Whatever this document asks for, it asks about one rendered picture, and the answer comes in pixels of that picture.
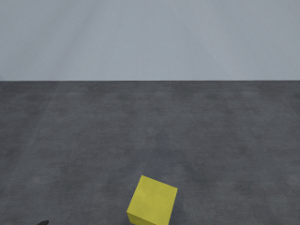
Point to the carton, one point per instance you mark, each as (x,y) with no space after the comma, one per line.
(152,203)

